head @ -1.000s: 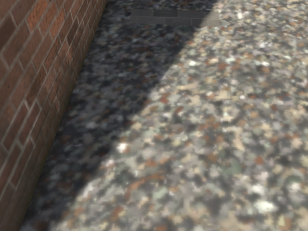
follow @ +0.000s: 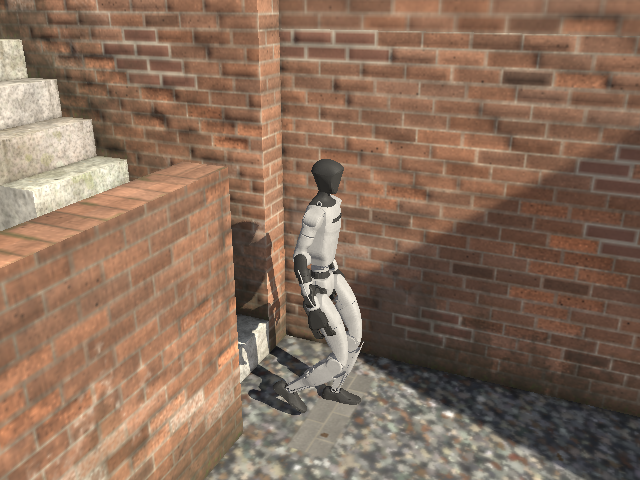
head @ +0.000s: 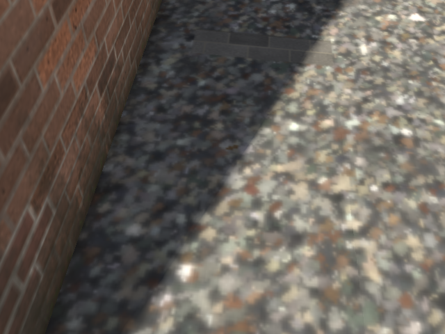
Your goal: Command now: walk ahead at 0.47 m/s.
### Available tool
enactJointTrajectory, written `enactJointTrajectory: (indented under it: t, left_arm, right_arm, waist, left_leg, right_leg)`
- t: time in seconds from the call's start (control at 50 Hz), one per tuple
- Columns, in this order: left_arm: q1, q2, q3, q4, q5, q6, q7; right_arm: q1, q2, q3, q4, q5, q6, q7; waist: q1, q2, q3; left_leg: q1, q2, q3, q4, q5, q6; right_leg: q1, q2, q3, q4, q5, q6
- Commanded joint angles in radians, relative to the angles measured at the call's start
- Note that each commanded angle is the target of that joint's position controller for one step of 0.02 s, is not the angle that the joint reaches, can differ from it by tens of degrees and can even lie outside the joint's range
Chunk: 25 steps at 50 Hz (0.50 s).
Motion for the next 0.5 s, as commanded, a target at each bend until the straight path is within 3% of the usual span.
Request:
enactJointTrajectory:
  t: [0.02, 0.04, 0.06, 0.1, 0.12, 0.2, 0.24, 0.26, 0.32, 0.36, 0.38, 0.4, 0.42, 0.44, 0.46, 0.48, 0.5]
  left_arm:
    - [0.110, 0.021, 0.003, -0.016, 0.010, 0.006, 0.005]
    - [0.102, 0.014, 0.001, -0.005, 0.017, 0.012, 0.007]
    - [0.078, 0.002, -0.002, -0.013, 0.015, 0.015, 0.009]
    - [-0.030, 0.014, -0.006, -0.048, 0.019, 0.010, -0.002]
    - [-0.087, 0.013, -0.007, -0.069, 0.020, 0.014, -0.007]
    - [-0.258, 0.001, -0.013, -0.123, 0.012, 0.014, -0.020]
    - [-0.331, -0.005, -0.019, -0.154, 0.006, 0.011, -0.019]
    - [-0.375, -0.004, -0.017, -0.174, -0.001, 0.014, -0.020]
    - [-0.422, -0.004, -0.020, -0.202, -0.003, 0.012, -0.017]
    - [-0.402, -0.004, -0.019, -0.209, 0.000, 0.004, -0.015]
    - [-0.359, 0.009, -0.015, -0.192, -0.009, -0.001, -0.007]
    - [-0.313, 0.046, -0.005, -0.171, -0.006, -0.013, -0.003]
    - [-0.212, 0.064, 0.006, -0.133, -0.011, -0.019, 0.005]
    - [-0.035, 0.075, 0.018, -0.077, -0.011, -0.030, 0.014]
    - [0.137, 0.153, 0.041, -0.032, 0.010, -0.037, 0.027]
    - [0.154, 0.227, 0.063, -0.041, 0.025, -0.026, 0.013]
    - [0.055, 0.152, 0.048, -0.051, -0.014, -0.011, 0.000]
  right_arm:
    - [0.133, -0.034, -0.006, 0.024, 0.002, -0.027, -0.006]
    - [0.162, -0.021, 0.001, 0.026, 0.003, -0.033, -0.004]
    - [0.166, -0.046, -0.003, 0.027, 0.007, -0.040, -0.002]
    - [0.198, -0.057, -0.001, 0.034, 0.016, -0.039, 0.001]
    - [0.227, -0.045, 0.006, 0.031, 0.017, -0.040, -0.001]
    - [0.302, -0.072, 0.008, 0.017, 0.028, -0.039, 0.000]
    - [0.340, -0.085, 0.011, 0.019, 0.023, -0.040, -0.005]
    - [0.352, -0.057, 0.021, 0.022, 0.021, -0.036, -0.010]
    - [0.368, -0.067, 0.025, 0.028, 0.012, -0.032, -0.019]
    - [0.354, -0.082, 0.023, 0.031, 0.004, -0.033, -0.025]
    - [0.321, -0.107, 0.014, 0.027, -0.004, -0.033, -0.026]
    - [0.287, -0.126, 0.007, 0.018, -0.008, -0.033, -0.026]
    - [0.287, -0.121, 0.008, 0.019, -0.003, -0.034, -0.026]
    - [0.248, -0.129, 0.002, 0.014, 0.000, -0.026, -0.026]
    - [0.254, -0.087, 0.015, -0.015, 0.004, -0.027, -0.018]
    - [0.417, 0.014, 0.027, -0.014, 0.049, -0.027, 0.009]
    - [0.358, -0.088, -0.003, -0.009, 0.016, -0.020, 0.007]
  waist:
    - [0.019, 0.104, -0.018]
    - [0.018, 0.097, -0.032]
    - [0.036, 0.097, -0.025]
    - [0.023, 0.122, -0.005]
    - [0.012, 0.129, 0.007]
    - [-0.019, 0.083, 0.016]
    - [-0.033, 0.106, 0.014]
    - [-0.045, 0.084, 0.009]
    - [-0.053, 0.112, 0.042]
    - [-0.027, 0.130, 0.050]
    - [0.002, 0.154, 0.041]
    - [0.018, 0.155, 0.014]
    - [0.055, 0.138, -0.051]
    - [0.145, 0.100, -0.118]
    - [0.190, -0.005, -0.245]
    - [0.097, -0.288, -0.369]
    - [0.074, -0.135, -0.315]
  left_leg:
    - [0.137, 0.279, -0.388, -0.407, 0.178, 0.087]
    - [0.132, 0.273, -0.339, -0.413, 0.290, 0.099]
    - [0.137, 0.272, -0.305, -0.425, 0.349, 0.104]
    - [0.146, 0.231, -0.241, -0.474, 0.308, 0.100]
    - [0.173, 0.229, -0.234, -0.483, 0.345, 0.110]
    - [0.252, 0.214, -0.192, -0.486, 0.414, 0.089]
    - [0.317, 0.236, -0.191, -0.484, 0.424, 0.102]
    - [0.365, 0.242, -0.189, -0.482, 0.458, 0.095]
    - [0.446, 0.249, -0.166, -0.466, 0.536, 0.100]
    - [0.467, 0.260, -0.149, -0.419, 0.678, 0.099]
    - [0.467, 0.259, -0.135, -0.377, 0.808, 0.089]
    - [0.465, 0.252, -0.123, -0.315, 0.894, 0.081]
    - [0.474, 0.250, -0.123, -0.194, 0.977, 0.078]
    - [0.413, 0.225, -0.102, 0.007, 0.960, 0.062]
    - [0.212, 0.176, -0.074, 0.313, 0.665, 0.051]
    - [-0.176, -0.050, -0.023, 0.735, -0.162, 0.006]
    - [-0.293, -0.010, -0.146, 0.793, -0.175, 0.043]
  right_leg:
    - [-0.192, -0.069, 0.067, -0.037, 0.067, 0.012]
    - [-0.182, -0.069, 0.051, -0.042, 0.066, 0.025]
    - [-0.205, -0.075, 0.043, -0.088, 0.074, 0.040]
    - [-0.259, -0.093, 0.007, -0.193, 0.155, 0.066]
    - [-0.296, -0.080, -0.011, -0.236, 0.207, 0.073]
    - [-0.346, -0.062, -0.061, -0.438, 0.395, 0.087]
    - [-0.356, -0.055, -0.064, -0.497, 0.409, 0.092]
    - [-0.357, -0.049, -0.062, -0.520, 0.421, 0.098]
    - [-0.348, -0.037, -0.075, -0.621, 0.361, 0.091]
    - [-0.287, -0.024, -0.085, -0.681, 0.279, 0.062]
    - [-0.218, -0.006, -0.091, -0.700, 0.236, 0.041]
    - [-0.145, 0.013, -0.105, -0.726, 0.162, 0.027]
    - [-0.027, 0.047, -0.123, -0.742, 0.149, 0.008]
    - [0.152, 0.061, -0.114, -0.810, 0.189, -0.023]
    - [0.404, -0.115, 0.087, -0.822, 0.025, -0.067]
    - [0.663, -0.398, 0.665, -0.961, -0.132, -0.227]
    - [0.595, -0.351, 0.722, -1.056, -0.224, -0.196]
